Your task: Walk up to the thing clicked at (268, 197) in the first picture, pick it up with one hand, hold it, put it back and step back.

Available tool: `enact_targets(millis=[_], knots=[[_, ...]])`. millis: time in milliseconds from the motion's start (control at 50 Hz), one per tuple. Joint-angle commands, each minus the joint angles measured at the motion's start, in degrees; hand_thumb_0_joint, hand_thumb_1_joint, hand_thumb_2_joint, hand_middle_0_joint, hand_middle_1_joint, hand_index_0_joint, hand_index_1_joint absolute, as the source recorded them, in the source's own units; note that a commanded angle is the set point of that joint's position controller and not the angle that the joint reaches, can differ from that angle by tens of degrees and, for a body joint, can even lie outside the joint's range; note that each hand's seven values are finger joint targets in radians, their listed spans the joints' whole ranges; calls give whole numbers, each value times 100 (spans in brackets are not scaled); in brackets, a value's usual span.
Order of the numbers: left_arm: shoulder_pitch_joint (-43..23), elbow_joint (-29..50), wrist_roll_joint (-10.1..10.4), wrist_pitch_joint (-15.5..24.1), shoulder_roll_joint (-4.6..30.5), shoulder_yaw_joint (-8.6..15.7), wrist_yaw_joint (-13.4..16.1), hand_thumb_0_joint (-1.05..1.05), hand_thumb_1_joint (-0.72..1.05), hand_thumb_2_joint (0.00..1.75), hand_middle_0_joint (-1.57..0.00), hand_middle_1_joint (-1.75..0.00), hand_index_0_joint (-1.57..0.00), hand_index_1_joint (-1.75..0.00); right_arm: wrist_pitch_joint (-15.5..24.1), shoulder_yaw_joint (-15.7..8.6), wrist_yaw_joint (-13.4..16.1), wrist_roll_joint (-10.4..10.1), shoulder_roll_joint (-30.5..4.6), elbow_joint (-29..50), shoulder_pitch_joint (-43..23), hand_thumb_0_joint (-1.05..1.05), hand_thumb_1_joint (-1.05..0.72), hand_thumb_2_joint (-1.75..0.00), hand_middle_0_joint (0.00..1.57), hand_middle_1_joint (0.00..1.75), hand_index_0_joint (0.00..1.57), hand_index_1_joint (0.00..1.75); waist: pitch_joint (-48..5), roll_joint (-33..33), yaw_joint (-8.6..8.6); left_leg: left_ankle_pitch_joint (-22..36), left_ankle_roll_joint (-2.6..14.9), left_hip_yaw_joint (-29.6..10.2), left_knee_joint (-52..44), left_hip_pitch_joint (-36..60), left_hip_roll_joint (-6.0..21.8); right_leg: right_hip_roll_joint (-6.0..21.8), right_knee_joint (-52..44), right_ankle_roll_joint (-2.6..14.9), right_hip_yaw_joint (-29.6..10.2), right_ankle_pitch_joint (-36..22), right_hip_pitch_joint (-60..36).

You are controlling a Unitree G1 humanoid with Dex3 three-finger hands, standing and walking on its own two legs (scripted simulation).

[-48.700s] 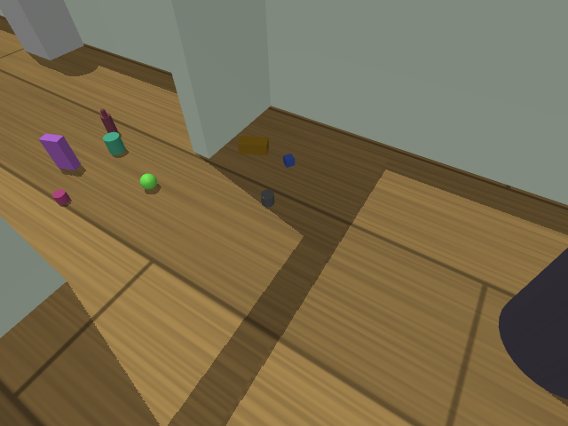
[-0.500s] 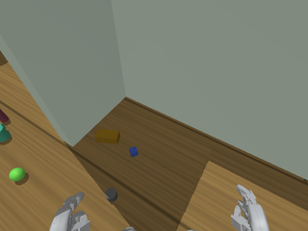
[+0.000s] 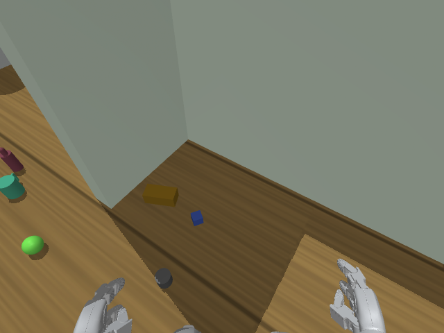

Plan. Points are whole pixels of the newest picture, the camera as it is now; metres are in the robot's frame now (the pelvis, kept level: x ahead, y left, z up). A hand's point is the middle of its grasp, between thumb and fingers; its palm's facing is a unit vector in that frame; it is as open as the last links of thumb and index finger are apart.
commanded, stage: home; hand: left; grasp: from above
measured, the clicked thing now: (163, 278) +0.45 +0.25 -0.68
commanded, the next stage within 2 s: stand in 1.48 s
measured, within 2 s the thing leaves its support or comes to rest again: neither
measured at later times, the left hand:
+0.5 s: hand (130, 325) +0.16 +0.18 -0.05, palm faces +0.04 -0.98 -0.20, open 7.4 cm
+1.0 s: hand (129, 320) +0.17 +0.18 -0.05, palm faces +0.03 -0.98 -0.20, open 7.4 cm
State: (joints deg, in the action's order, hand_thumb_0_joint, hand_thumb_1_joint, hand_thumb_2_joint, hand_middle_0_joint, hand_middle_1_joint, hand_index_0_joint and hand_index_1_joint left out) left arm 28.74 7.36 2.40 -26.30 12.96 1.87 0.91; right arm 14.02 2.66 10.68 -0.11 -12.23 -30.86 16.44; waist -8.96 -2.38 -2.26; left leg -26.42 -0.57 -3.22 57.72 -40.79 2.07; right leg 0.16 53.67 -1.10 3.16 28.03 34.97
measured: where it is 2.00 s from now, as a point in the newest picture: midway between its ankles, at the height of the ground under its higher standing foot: outside the picture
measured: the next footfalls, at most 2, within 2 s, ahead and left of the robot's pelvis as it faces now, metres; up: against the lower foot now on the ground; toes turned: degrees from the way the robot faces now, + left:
none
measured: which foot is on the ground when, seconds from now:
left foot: down 0.00-1.00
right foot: down 0.00-1.00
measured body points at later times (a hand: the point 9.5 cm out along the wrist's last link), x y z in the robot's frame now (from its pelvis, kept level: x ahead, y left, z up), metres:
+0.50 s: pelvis +0.00 +0.00 +0.00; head +0.01 +0.01 +0.45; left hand +0.16 +0.23 -0.03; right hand +0.16 -0.24 -0.06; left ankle +0.02 +0.12 -0.68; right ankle -0.01 -0.14 -0.68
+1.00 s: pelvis +0.01 +0.00 +0.00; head +0.02 +0.01 +0.45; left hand +0.16 +0.23 -0.03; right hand +0.16 -0.24 -0.06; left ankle +0.02 +0.12 -0.68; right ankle -0.01 -0.14 -0.68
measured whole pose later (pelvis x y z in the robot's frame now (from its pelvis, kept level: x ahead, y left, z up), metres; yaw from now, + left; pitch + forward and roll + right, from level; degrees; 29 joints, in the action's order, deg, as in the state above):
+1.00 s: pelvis +0.01 +0.00 +0.00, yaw +0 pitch +10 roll -3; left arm 28.7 7.7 2.6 -26.1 13.1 1.8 0.9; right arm 14.0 2.2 10.9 -0.2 -12.1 -31.2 16.8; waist -9.3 -2.4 -2.2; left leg -27.2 -0.5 -2.8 58.1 -41.0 2.2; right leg 0.1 54.0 -1.2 2.7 28.7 35.3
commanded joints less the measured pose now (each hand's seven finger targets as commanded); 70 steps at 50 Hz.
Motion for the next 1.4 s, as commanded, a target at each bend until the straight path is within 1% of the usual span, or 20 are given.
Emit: enact_targets(millis=[0,240,360,500,760,820,880,920,960,980,1020,1100,1120,1140,1160,1220,1240,1280,1320,1380], knots=[[-164,1152,13,283,547,313,79,0,90,90,-20,-30,-20,-30,339,-341,80,-8,-719,909,-397,0,-90,-90,20,30,20,30,-492,-32,0,1121,133,78,-925,872,-183,-178,-908,92,70,-1149,-8],[-159,1110,13,259,572,351,56,0,90,90,-20,-30,-20,-30,378,-355,94,-19,-727,897,-421,0,-90,-90,20,30,20,30,-286,-77,16,720,121,93,-1025,761,-164,-182,-947,100,72,-768,150],[-130,1056,23,266,561,325,54,0,90,90,-20,-30,-20,-30,374,-358,96,-17,-722,852,-371,0,-90,-90,20,30,20,30,-412,-80,4,1083,121,76,-943,820,-159,-181,-865,102,67,-1088,54],[-253,1148,24,280,571,316,50,0,90,90,-20,-30,-20,-30,372,-365,97,-15,-724,884,-403,0,-90,-90,20,30,20,30,-393,-45,-32,867,132,87,-966,802,-165,-176,-935,84,47,-910,110],[-205,1232,12,309,614,357,73,0,90,90,-20,-30,-20,-30,348,-377,99,-11,-705,858,-354,0,-90,-90,20,30,20,30,-487,-84,8,1172,111,63,-936,880,-142,-188,-824,113,65,-1138,33],[-43,1060,26,278,497,269,63,0,90,90,-20,-30,-20,-30,343,-375,97,-11,-702,883,-357,0,-90,-90,20,30,20,30,-515,-53,9,1288,113,68,-891,870,-154,-178,-821,104,59,-1256,1],[-146,1104,20,291,578,344,58,0,90,90,-20,-30,-20,-30,333,-375,88,-7,-713,859,-366,0,-90,-90,20,30,20,30,-392,-130,21,1141,110,65,-931,805,-149,-180,-829,98,58,-1137,67],[-157,1232,11,325,639,385,69,0,90,90,-20,-30,-20,-30,314,-392,85,-2,-712,845,-344,0,-90,-90,20,30,20,30,-560,-139,47,1287,96,37,-936,900,-133,-198,-773,116,83,-1222,-31],[-95,1218,9,325,639,365,82,0,90,90,-20,-30,-20,-30,294,-391,87,-9,-706,843,-308,0,-90,-90,20,30,20,30,-500,-70,32,1373,109,86,-870,894,-147,-187,-791,103,55,-1323,-1],[75,931,11,286,434,194,60,0,90,90,-20,-30,-20,-30,291,-381,71,-5,-710,867,-334,0,-90,-90,20,30,20,30,-508,-56,-41,1429,104,71,-877,919,-140,-196,-779,108,59,-1367,21],[-215,1339,29,318,668,390,84,0,90,90,-20,-30,-20,-30,283,-400,74,-8,-731,866,-346,0,-90,-90,20,30,20,30,-568,-111,11,1397,106,49,-891,914,-132,-188,-779,113,64,-1347,-16],[-48,1022,27,265,471,245,65,0,90,90,-20,-30,-20,-30,275,-385,65,-15,-710,894,-351,0,-90,-90,20,30,20,30,-462,-111,-7,1271,105,45,-916,853,-136,-180,-797,115,69,-1235,36],[-164,1333,25,292,651,375,90,0,90,90,-20,-30,-20,-30,271,-393,69,-11,-726,872,-328,0,-90,-90,20,30,20,30,-521,-131,54,1293,103,40,-947,902,-124,-190,-785,126,80,-1236,3],[-24,1031,4,260,545,295,84,0,90,90,-20,-30,-20,-30,267,-399,72,-12,-733,895,-363,0,-90,-90,20,30,20,30,-508,-74,10,1289,110,47,-925,874,-131,-187,-802,115,74,-1238,24],[-189,1219,13,285,639,360,82,0,90,90,-20,-30,-20,-30,264,-395,65,-16,-736,897,-347,0,-90,-90,20,30,20,30,-430,-83,0,1285,111,61,-918,871,-123,-190,-805,109,71,-1235,50],[-17,1047,25,259,545,314,78,0,90,90,-20,-30,-20,-30,262,-392,70,-20,-727,897,-354,0,-90,-90,20,30,20,30,-483,-49,20,1309,119,77,-890,883,-139,-177,-812,106,59,-1277,6],[-235,1338,11,295,688,373,91,0,90,90,-20,-30,-20,-30,257,-396,70,-17,-723,907,-325,0,-90,-90,20,30,20,30,-533,-147,7,1282,116,84,-887,872,-144,-179,-811,106,50,-1259,51],[4,940,14,247,478,228,66,0,90,90,-20,-30,-20,-30,252,-378,63,-10,-705,915,-369,0,-90,-90,20,30,20,30,-345,-27,-31,1126,119,66,-926,798,-141,-188,-831,103,82,-1119,119],[-185,1300,20,297,662,395,89,0,90,90,-20,-30,-20,-30,257,-401,61,-18,-727,931,-363,0,-90,-90,20,30,20,30,-475,-116,23,1110,113,70,-929,830,-141,-185,-820,110,67,-1096,56],[-155,1244,25,289,633,333,88,0,90,90,-20,-30,-20,-30,243,-382,67,-19,-710,920,-360,0,-90,-90,20,30,20,30,-412,-57,13,1026,126,83,-908,767,-158,-175,-851,99,64,-1043,62]])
